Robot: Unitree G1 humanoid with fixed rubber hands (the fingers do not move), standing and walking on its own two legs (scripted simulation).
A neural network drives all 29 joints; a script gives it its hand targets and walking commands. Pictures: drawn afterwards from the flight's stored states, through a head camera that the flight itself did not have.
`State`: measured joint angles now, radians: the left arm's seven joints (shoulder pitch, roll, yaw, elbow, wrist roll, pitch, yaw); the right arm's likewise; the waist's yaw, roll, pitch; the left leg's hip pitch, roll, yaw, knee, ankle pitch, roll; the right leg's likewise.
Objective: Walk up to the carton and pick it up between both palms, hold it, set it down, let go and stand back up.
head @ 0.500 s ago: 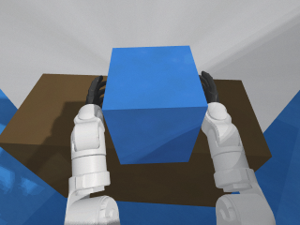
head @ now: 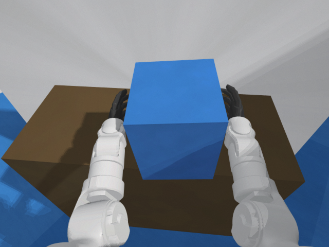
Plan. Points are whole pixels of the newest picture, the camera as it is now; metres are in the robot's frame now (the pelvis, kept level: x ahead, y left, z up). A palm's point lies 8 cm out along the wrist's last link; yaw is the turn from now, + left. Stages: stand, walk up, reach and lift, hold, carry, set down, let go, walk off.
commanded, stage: set down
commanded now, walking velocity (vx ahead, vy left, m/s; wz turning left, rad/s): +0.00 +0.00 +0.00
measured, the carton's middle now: (175, 123) +0.42 -0.04 +0.07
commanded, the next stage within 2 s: none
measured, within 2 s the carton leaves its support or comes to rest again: rests again in 0.98 s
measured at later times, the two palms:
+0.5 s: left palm (117, 118) +0.43 +0.11 +0.09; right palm (229, 115) +0.41 -0.18 +0.10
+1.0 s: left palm (117, 123) +0.43 +0.12 +0.08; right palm (227, 121) +0.40 -0.17 +0.08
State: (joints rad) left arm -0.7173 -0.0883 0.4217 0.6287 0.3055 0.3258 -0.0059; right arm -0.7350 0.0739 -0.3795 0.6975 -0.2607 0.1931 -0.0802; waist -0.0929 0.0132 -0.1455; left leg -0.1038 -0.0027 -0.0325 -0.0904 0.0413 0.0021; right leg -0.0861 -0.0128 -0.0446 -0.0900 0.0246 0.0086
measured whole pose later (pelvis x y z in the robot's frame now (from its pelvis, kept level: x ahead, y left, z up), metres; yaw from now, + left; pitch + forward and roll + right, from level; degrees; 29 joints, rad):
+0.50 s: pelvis +0.01 +0.00 +0.00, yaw +0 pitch +13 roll +0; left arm -0.79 -0.05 0.45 0.82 0.32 0.19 -0.01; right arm -0.77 0.12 -0.52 0.74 -0.38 0.14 -0.06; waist -0.08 0.01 -0.18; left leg -0.17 0.00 -0.04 -0.09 0.04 0.00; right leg -0.15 -0.01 -0.05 -0.09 0.02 0.00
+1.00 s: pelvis +0.01 +0.00 +0.00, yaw +1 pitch +15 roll +0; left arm -0.79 -0.06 0.46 0.88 0.34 0.11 0.00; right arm -0.74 0.13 -0.59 0.74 -0.43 0.09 -0.03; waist -0.07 0.01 -0.20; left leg -0.21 -0.01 -0.04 -0.09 0.05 0.00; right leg -0.19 -0.02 -0.06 -0.09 0.03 0.01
